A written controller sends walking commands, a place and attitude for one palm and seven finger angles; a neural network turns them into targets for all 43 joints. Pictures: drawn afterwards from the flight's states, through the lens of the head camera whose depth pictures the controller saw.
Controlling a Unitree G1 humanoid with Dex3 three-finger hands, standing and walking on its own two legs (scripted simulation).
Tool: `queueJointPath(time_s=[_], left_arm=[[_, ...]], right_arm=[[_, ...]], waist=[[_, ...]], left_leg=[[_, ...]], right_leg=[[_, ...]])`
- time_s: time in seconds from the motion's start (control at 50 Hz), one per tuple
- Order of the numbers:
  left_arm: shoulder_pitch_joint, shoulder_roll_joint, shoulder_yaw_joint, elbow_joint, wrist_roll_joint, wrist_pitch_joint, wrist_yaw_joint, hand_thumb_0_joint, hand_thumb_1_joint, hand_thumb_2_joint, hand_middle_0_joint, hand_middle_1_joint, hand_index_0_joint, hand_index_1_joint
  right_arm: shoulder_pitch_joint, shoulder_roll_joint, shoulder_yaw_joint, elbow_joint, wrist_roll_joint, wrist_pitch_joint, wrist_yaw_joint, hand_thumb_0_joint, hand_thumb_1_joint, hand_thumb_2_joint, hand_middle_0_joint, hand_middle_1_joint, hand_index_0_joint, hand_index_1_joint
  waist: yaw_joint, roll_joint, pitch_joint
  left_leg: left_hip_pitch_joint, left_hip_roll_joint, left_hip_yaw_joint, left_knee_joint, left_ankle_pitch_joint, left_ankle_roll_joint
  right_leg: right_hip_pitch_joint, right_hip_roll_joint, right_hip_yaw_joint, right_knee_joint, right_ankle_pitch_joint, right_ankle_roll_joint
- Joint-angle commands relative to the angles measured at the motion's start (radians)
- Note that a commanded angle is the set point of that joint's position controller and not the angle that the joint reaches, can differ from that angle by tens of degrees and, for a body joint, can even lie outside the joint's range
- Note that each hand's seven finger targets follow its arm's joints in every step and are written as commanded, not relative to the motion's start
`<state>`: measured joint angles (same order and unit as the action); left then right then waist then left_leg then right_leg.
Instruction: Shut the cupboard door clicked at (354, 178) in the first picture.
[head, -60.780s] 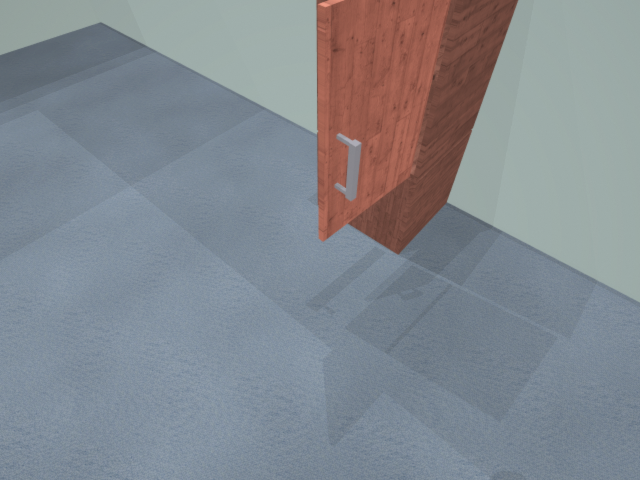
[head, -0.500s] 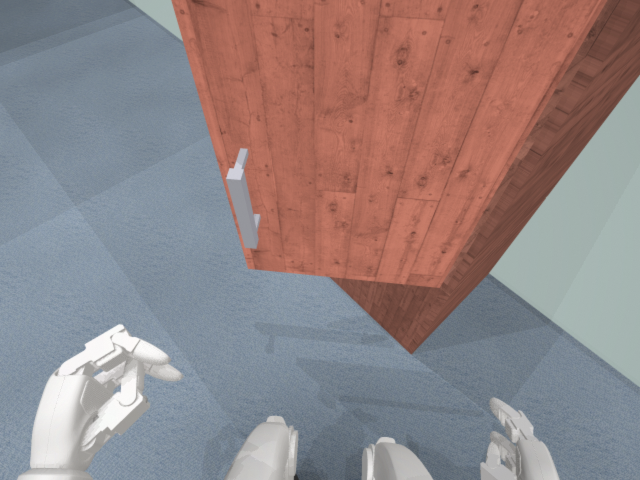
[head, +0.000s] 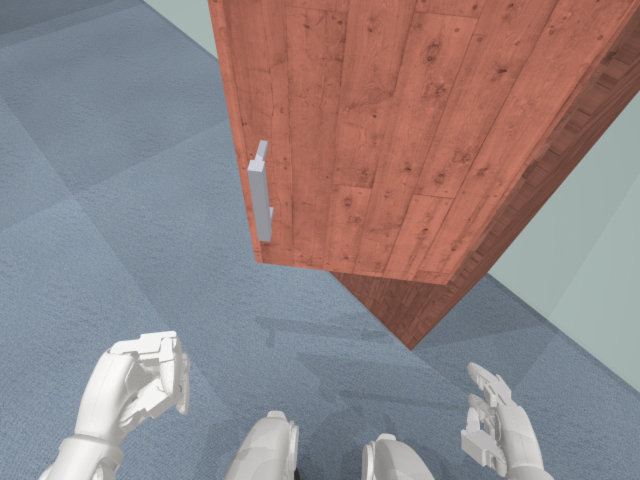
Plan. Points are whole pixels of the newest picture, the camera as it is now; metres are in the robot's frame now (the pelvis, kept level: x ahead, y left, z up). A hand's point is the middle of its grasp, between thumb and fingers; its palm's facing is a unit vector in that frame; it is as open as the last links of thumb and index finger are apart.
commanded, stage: raise the hand and make a fist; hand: left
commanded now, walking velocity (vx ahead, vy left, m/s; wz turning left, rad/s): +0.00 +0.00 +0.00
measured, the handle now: (263, 194) +0.49 +0.13 +0.02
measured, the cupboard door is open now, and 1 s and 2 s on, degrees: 41 41 41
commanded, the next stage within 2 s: bring the fist close to the handle in 0.48 s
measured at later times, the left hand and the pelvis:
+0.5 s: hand (167, 362) +0.23 +0.19 +0.05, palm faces -0.02 -1.00 -0.03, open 3.1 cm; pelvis +0.01 +0.00 +0.00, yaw +0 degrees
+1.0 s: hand (231, 319) +0.29 +0.14 +0.03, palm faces -0.10 -1.00 +0.00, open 3.1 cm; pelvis +0.01 -0.01 +0.00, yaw -1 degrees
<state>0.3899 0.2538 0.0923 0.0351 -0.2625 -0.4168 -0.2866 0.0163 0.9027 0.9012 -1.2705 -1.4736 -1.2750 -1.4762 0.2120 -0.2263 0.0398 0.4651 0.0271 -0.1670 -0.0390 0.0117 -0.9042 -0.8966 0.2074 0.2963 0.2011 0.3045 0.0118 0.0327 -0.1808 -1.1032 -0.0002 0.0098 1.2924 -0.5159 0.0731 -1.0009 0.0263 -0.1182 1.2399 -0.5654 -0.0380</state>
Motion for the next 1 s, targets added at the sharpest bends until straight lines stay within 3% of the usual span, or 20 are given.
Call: queueJointPath(time_s=[0.0, 0.06, 0.08, 0.16, 0.22, 0.3, 0.34, 0.4, 0.44, 0.5, 0.52, 0.56, 0.6, 0.68, 0.78, 0.84, 0.9, 0.98], left_arm=[[-0.067, 0.174, 0.172, -0.352, -0.046, -0.151, 0.042, 0.0, 0.9, 0.9, -1.3, -1.5, -1.3, -1.5], [-0.012, 0.101, 0.111, -0.259, -0.04, -0.133, 0.042, 0.0, 0.9, 0.9, -1.3, -1.5, -1.3, -1.5], [0.009, 0.08, 0.085, -0.212, -0.032, -0.111, 0.035, 0.0, 0.9, 0.9, -1.3, -1.5, -1.3, -1.5], [0.005, 0.069, 0.048, -0.133, -0.031, -0.019, -0.024, 0.0, 0.9, 0.9, -1.3, -1.5, -1.3, -1.5], [-0.051, 0.116, 0.093, -0.211, -0.047, -0.033, -0.025, 0.0, 0.9, 0.9, -1.3, -1.5, -1.3, -1.5], [-0.089, 0.17, 0.164, -0.317, -0.058, -0.125, 0.032, 0.0, 0.9, 0.9, -1.3, -1.5, -1.3, -1.5], [-0.051, 0.132, 0.137, -0.288, -0.051, -0.154, 0.045, 0.0, 0.9, 0.9, -1.3, -1.5, -1.3, -1.5], [-0.008, 0.094, 0.095, -0.198, -0.034, -0.131, 0.031, 0.0, 0.9, 0.9, -1.3, -1.5, -1.3, -1.5], [0.005, 0.073, 0.064, -0.151, -0.03, -0.088, 0.004, 0.0, 0.9, 0.9, -1.3, -1.5, -1.3, -1.5], [-0.014, 0.113, 0.088, -0.174, -0.038, -0.043, -0.023, 0.0, 0.9, 0.9, -1.3, -1.5, -1.3, -1.5], [-0.026, 0.115, 0.091, -0.211, -0.045, -0.045, -0.025, 0.0, 0.9, 0.9, -1.3, -1.5, -1.3, -1.5], [-0.051, 0.132, 0.118, -0.261, -0.059, -0.064, -0.015, 0.0, 0.9, 0.9, -1.3, -1.5, -1.3, -1.5], [-0.165, 0.153, 0.128, -0.288, -0.057, -0.101, 0.009, 0.0, 0.9, 0.9, -1.3, -1.5, -1.3, -1.5], [-0.237, 0.066, 0.04, -0.215, -0.028, -0.142, 0.041, 0.0, 0.9, 0.9, -1.3, -1.5, -1.3, -1.5], [-0.223, 0.058, -0.006, -0.116, 0.01, -0.046, 0.03, 0.0, 0.9, 0.9, -1.3, -1.5, -1.3, -1.5], [-0.3, 0.07, -0.007, -0.174, 0.025, -0.004, 0.056, 0.0, 0.9, 0.9, -1.3, -1.5, -1.3, -1.5], [-0.375, 0.098, 0.045, -0.186, 0.028, -0.013, 0.125, 0.0, 0.9, 0.9, -1.3, -1.5, -1.3, -1.5], [-0.436, 0.054, 0.034, -0.073, 0.051, -0.06, 0.188, 0.0, 0.9, 0.9, -1.3, -1.5, -1.3, -1.5]], right_arm=[[-0.019, -0.15, -0.083, -0.121, -0.008, -0.059, -0.006, 0.0, -0.9, -0.9, 0.2, 0.3, 0.2, 0.3], [-0.026, -0.149, -0.084, -0.107, -0.007, -0.05, 0.008, 0.0, -0.9, -0.9, 0.2, 0.3, 0.2, 0.3], [-0.023, -0.153, -0.087, -0.107, -0.003, -0.042, 0.011, 0.0, -0.9, -0.9, 0.2, 0.3, 0.2, 0.3], [-0.013, -0.167, -0.091, -0.128, 0.017, -0.031, 0.006, 0.0, -0.9, -0.9, 0.2, 0.3, 0.2, 0.3], [-0.013, -0.169, -0.092, -0.136, 0.015, -0.039, -0.006, 0.0, -0.9, -0.9, 0.2, 0.3, 0.2, 0.3], [-0.012, -0.153, -0.089, -0.119, -0.003, -0.05, -0.007, 0.0, -0.9, -0.9, 0.2, 0.3, 0.2, 0.3], [-0.013, -0.145, -0.088, -0.109, -0.005, -0.05, 0.002, 0.0, -0.9, -0.9, 0.2, 0.3, 0.2, 0.3], [-0.011, -0.156, -0.093, -0.103, -0.001, -0.039, 0.011, 0.0, -0.9, -0.9, 0.2, 0.3, 0.2, 0.3], [-0.011, -0.163, -0.094, -0.113, 0.007, -0.028, 0.013, 0.0, -0.9, -0.9, 0.2, 0.3, 0.2, 0.3], [-0.006, -0.167, -0.096, -0.125, 0.014, -0.022, 0.005, 0.0, -0.9, -0.9, 0.2, 0.3, 0.2, 0.3], [-0.011, -0.164, -0.095, -0.133, 0.016, -0.022, 0.003, 0.0, -0.9, -0.9, 0.2, 0.3, 0.2, 0.3], [-0.01, -0.156, -0.093, -0.133, 0.012, -0.023, -0.002, 0.0, -0.9, -0.9, 0.2, 0.3, 0.2, 0.3], [-0.006, -0.157, -0.086, -0.112, 0.003, -0.028, -0.009, 0.0, -0.9, -0.9, 0.2, 0.3, 0.2, 0.3], [-0.011, -0.158, -0.082, -0.086, -0.006, -0.04, 0.0, 0.0, -0.9, -0.9, 0.2, 0.3, 0.2, 0.3], [0.006, -0.176, -0.087, -0.1, 0.007, -0.018, 0.011, 0.0, -0.9, -0.9, 0.2, 0.3, 0.2, 0.3], [0.003, -0.172, -0.086, -0.114, 0.009, -0.003, 0.015, 0.0, -0.9, -0.9, 0.2, 0.3, 0.2, 0.3], [0.008, -0.165, -0.082, -0.101, -0.001, 0.008, 0.013, 0.0, -0.9, -0.9, 0.2, 0.3, 0.2, 0.3], [0.008, -0.152, -0.079, -0.067, -0.012, 0.019, 0.023, 0.0, -0.9, -0.9, 0.2, 0.3, 0.2, 0.3]], waist=[[0.031, 0.139, -0.31], [0.007, 0.117, -0.255], [-0.006, 0.084, -0.219], [-0.021, -0.023, -0.177], [-0.01, -0.003, -0.221], [0.016, 0.067, -0.268], [0.012, 0.083, -0.26], [-0.005, 0.064, -0.224], [-0.017, 0.015, -0.213], [-0.011, -0.004, -0.236], [-0.006, 0.016, -0.253], [-0.004, 0.005, -0.275], [-0.02, 0.031, -0.243], [-0.043, 0.063, -0.222], [-0.035, 0.022, -0.259], [-0.023, 0.048, -0.32], [-0.02, 0.036, -0.321], [-0.038, -0.009, -0.284]], left_leg=[[0.363, 0.022, -0.154, -0.243, 0.176, -0.08], [0.337, 0.024, -0.154, -0.247, 0.165, -0.082], [0.315, 0.026, -0.155, -0.253, 0.133, -0.079], [0.22, 0.015, -0.132, -0.25, 0.076, -0.055], [0.24, 0.012, -0.121, -0.231, 0.122, -0.052], [0.275, 0.012, -0.121, -0.211, 0.189, -0.063], [0.288, 0.015, -0.121, -0.211, 0.206, -0.069], [0.257, 0.017, -0.125, -0.212, 0.16, -0.064], [0.23, 0.015, -0.117, -0.212, 0.133, -0.057], [0.218, 0.01, -0.107, -0.205, 0.159, -0.049], [0.231, 0.009, -0.101, -0.201, 0.179, -0.049], [0.237, 0.009, -0.095, -0.186, 0.203, -0.047], [0.222, 0.013, -0.101, -0.167, 0.176, -0.048], [0.228, 0.017, -0.121, -0.164, 0.109, -0.053], [0.239, 0.019, -0.13, -0.195, 0.09, -0.05], [0.287, 0.016, -0.121, -0.203, 0.151, -0.048], [0.294, 0.019, -0.122, -0.201, 0.18, -0.049], [0.237, 0.014, -0.097, -0.172, 0.181, -0.047]], right_leg=[[0.051, 0.023, 0.062, -0.122, 0.149, -0.023], [0.03, 0.021, 0.05, -0.126, 0.146, -0.015], [0.022, 0.022, 0.047, -0.136, 0.133, -0.011], [0.083, 0.017, 0.072, -0.189, 0.101, -0.004], [0.107, 0.017, 0.083, -0.182, 0.122, -0.008], [0.1, 0.022, 0.082, -0.143, 0.167, -0.019], [0.077, 0.02, 0.074, -0.129, 0.173, -0.018], [0.053, 0.021, 0.072, -0.135, 0.149, -0.015], [0.067, 0.019, 0.077, -0.155, 0.139, -0.006], [0.119, 0.019, 0.094, -0.171, 0.163, -0.007], [0.131, 0.016, 0.098, -0.169, 0.181, -0.006], [0.146, 0.016, 0.103, -0.166, 0.204, -0.004], [0.099, 0.021, 0.103, -0.154, 0.168, -0.01], [0.0, 0.019, 0.085, -0.128, 0.111, -0.01], [0.028, 0.013, 0.087, -0.149, 0.115, -0.006], [0.067, 0.009, 0.088, -0.15, 0.164, -0.006], [0.075, 0.014, 0.083, -0.148, 0.186, -0.008], [0.074, 0.01, 0.093, -0.147, 0.188, -0.002]])
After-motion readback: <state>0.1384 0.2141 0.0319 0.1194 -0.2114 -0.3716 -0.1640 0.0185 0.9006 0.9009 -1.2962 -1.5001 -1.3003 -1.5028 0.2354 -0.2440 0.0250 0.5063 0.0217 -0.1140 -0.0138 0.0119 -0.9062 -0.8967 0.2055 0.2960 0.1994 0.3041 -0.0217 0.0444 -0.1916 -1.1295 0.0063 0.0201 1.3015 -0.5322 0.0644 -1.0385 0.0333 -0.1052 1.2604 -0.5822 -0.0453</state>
